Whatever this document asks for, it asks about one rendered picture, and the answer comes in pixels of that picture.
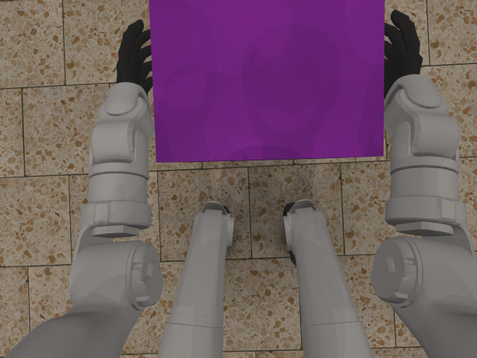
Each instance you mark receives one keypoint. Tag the right robot hand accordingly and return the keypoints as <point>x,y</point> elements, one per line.
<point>402,55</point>

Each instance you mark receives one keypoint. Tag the left robot hand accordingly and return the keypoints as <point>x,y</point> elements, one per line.
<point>131,67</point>

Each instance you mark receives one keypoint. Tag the robot right shin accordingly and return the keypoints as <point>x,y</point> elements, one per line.
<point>306,203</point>

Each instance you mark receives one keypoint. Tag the left robot upper arm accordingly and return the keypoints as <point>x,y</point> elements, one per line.
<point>110,285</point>

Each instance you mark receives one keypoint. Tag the robot right forearm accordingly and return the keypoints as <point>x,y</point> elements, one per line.
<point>424,164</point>

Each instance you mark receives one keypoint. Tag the right robot thigh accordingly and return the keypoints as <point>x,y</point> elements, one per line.
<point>326,304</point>

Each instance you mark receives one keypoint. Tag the right robot upper arm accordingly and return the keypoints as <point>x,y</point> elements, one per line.
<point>432,287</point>

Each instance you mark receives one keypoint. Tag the robot left forearm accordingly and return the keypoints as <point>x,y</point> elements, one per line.
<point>118,169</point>

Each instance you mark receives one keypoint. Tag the carton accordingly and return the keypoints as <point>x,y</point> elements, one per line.
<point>241,80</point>

